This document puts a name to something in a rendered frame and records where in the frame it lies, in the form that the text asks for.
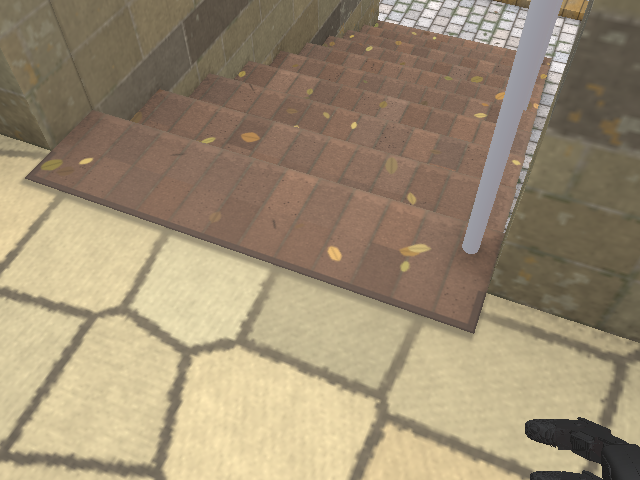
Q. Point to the stairs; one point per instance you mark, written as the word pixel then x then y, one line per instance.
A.
pixel 396 111

